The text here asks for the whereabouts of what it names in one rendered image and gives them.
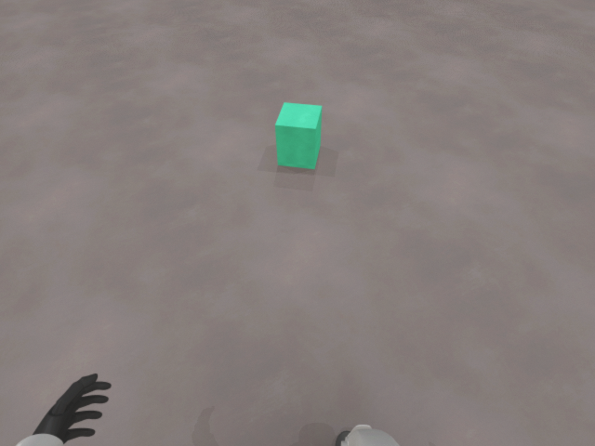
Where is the carton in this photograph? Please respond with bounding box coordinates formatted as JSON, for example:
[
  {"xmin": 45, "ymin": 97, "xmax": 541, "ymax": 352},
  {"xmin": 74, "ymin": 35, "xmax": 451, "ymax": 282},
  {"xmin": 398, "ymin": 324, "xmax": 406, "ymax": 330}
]
[{"xmin": 275, "ymin": 102, "xmax": 322, "ymax": 169}]

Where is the left robot hand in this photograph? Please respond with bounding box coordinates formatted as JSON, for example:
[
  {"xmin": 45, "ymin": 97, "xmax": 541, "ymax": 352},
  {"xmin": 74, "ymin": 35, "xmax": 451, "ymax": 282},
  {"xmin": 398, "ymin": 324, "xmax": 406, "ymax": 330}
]
[{"xmin": 33, "ymin": 374, "xmax": 112, "ymax": 444}]

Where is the robot right shin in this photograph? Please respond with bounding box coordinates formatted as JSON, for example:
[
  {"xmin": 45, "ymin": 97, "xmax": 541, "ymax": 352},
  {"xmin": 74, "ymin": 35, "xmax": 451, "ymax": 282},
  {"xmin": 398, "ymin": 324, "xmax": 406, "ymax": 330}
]
[{"xmin": 347, "ymin": 425, "xmax": 372, "ymax": 437}]

